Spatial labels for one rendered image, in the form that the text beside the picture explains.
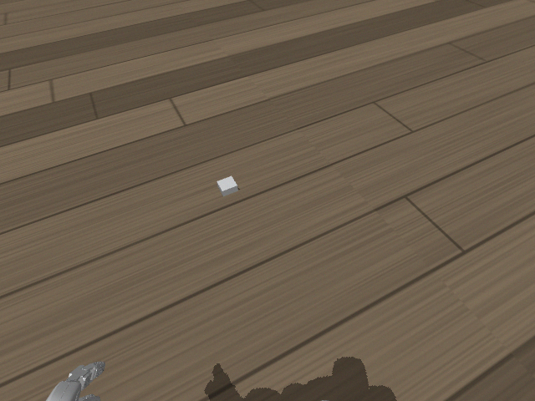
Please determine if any left robot hand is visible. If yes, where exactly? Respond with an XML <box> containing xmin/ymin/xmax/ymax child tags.
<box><xmin>46</xmin><ymin>362</ymin><xmax>105</xmax><ymax>401</ymax></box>

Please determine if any small box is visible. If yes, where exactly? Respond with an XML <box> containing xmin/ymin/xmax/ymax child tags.
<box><xmin>217</xmin><ymin>176</ymin><xmax>238</xmax><ymax>196</ymax></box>

